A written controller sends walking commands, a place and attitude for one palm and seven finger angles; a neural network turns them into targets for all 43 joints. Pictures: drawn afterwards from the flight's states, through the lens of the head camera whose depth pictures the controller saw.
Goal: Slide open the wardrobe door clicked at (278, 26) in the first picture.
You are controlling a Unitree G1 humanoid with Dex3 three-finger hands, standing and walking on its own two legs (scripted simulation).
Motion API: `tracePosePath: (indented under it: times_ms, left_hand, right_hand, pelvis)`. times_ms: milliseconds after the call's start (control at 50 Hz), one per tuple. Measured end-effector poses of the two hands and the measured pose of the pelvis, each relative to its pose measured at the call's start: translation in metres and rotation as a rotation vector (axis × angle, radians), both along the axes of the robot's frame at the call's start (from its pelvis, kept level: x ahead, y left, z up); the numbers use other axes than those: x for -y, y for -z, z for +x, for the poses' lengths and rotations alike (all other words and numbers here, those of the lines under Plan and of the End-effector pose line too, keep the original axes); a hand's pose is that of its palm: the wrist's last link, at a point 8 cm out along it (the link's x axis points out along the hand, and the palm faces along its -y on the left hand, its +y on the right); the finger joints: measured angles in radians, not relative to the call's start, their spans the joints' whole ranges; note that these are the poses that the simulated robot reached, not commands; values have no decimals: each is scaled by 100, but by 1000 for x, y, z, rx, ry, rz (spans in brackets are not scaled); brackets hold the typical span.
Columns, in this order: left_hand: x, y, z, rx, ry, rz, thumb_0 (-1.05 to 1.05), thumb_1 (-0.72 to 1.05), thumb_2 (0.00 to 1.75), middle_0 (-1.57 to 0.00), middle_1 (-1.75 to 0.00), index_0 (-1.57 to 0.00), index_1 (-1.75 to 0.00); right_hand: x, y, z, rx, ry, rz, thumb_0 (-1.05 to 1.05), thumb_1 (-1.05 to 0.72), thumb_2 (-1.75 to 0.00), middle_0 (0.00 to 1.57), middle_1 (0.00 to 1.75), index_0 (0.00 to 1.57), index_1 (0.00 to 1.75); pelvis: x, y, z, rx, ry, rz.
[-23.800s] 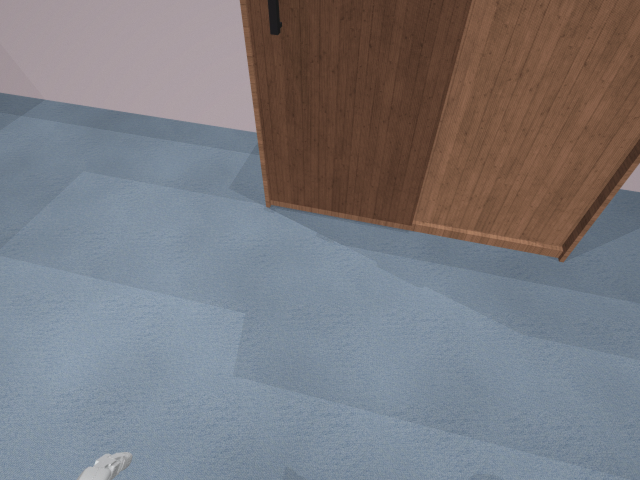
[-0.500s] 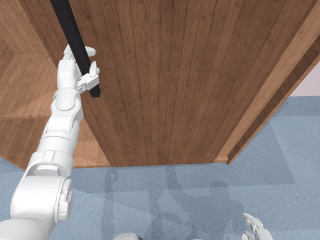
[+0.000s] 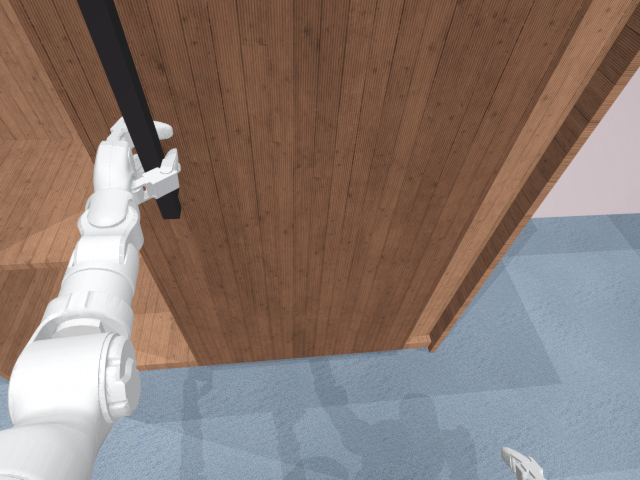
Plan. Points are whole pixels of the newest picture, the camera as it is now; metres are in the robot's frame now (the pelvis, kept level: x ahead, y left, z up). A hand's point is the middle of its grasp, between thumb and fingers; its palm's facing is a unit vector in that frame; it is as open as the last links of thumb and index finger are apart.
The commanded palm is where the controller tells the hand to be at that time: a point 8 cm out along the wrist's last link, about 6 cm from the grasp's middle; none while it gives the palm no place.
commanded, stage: loosen the grip on the handle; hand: left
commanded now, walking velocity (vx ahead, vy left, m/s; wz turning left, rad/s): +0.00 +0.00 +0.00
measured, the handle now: (144, 116) +0.50 +0.24 +0.18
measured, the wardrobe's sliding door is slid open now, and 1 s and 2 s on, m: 0.51 0.51 0.51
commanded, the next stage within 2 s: slip the hand off the handle in 0.50 s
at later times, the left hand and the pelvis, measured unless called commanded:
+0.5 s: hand (170, 180) +0.46 +0.21 +0.11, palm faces +0.24 -0.96 -0.13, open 13.9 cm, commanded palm +0.42 +0.25 +0.13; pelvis -0.01 +0.01 -0.01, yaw -1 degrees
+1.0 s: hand (115, 187) +0.44 +0.28 +0.11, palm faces +0.32 -0.93 -0.15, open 14.4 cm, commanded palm +0.40 +0.31 +0.12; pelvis +0.01 +0.01 -0.01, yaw +0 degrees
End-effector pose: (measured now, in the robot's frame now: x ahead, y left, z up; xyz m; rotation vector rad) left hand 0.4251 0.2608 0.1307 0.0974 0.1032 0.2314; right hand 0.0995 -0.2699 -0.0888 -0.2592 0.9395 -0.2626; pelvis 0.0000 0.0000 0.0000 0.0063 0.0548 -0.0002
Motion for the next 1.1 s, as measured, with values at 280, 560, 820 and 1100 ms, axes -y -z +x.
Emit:
tracePosePath:
  times_ms: [280,560,820,1100]
  left_hand:
    - [3,5,-9,38,-26,51,0,-20,37,-36,-131,-37,-136]
    - [0,10,-1,79,-3,44,-1,-53,21,-33,-123,-35,-124]
    - [-13,12,-3,60,-20,32,-1,-55,20,-34,-120,-37,-122]
    - [-70,3,-31,78,-56,65,-1,-55,20,-26,-115,-27,-116]
  right_hand:
    - [0,20,-92,-126,47,31,0,-90,-89,20,30,21,30]
    - [-12,23,-96,-183,62,38,1,-90,-89,21,30,21,30]
    - [-20,13,-18,-17,-12,42,0,-90,-89,21,30,21,30]
    - [-17,17,-15,-82,-30,23,0,-90,-89,21,30,21,30]
  pelvis:
    - [-1,10,-30,-55,-1,-5]
    - [-9,9,-10,-70,9,-15]
    - [-11,9,1,-74,9,-14]
    - [-10,8,9,-67,-21,-27]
